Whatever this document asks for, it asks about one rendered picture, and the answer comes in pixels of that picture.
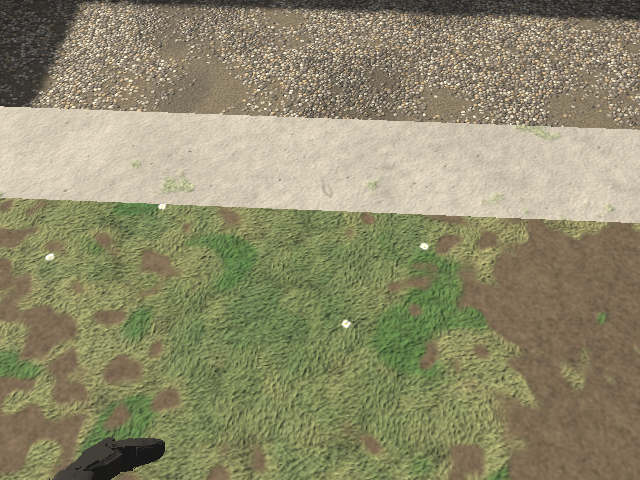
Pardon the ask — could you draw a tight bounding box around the left robot hand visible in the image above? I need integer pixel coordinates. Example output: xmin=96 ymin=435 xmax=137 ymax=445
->
xmin=49 ymin=437 xmax=165 ymax=480

